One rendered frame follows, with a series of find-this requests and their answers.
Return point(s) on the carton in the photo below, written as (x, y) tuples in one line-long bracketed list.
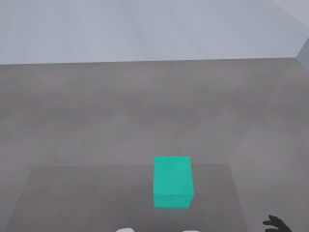
[(173, 184)]

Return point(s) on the right robot hand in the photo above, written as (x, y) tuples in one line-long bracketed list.
[(277, 222)]

